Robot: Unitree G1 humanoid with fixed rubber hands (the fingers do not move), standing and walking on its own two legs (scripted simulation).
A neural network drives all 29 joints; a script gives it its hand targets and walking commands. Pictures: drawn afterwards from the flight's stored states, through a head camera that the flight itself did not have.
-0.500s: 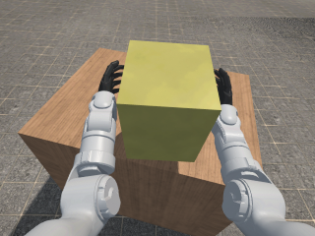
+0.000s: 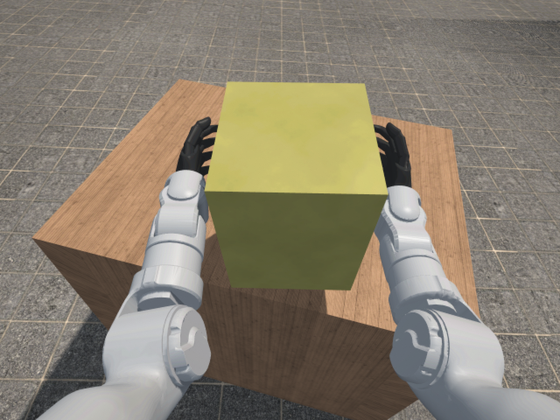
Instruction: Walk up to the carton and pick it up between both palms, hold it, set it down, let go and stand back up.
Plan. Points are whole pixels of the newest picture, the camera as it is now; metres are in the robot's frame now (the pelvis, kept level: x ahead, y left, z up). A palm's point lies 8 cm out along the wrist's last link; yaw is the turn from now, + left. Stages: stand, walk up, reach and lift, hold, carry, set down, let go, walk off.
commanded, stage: set down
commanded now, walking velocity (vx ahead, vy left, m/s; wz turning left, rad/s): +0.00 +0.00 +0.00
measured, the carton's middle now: (293, 193) +0.43 +0.00 +0.09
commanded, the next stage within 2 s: none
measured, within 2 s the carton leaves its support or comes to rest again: rests again in 1.42 s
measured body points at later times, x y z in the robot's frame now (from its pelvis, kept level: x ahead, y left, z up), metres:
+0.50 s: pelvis +0.00 +0.00 +0.00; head +0.03 +0.02 +0.45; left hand +0.45 +0.15 +0.11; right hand +0.43 -0.15 +0.12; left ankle -0.03 +0.13 -0.75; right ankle +0.00 -0.13 -0.75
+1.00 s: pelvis +0.02 +0.00 +0.00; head +0.08 +0.01 +0.44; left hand +0.47 +0.14 +0.08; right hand +0.46 -0.16 +0.09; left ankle -0.03 +0.13 -0.75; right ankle +0.00 -0.13 -0.75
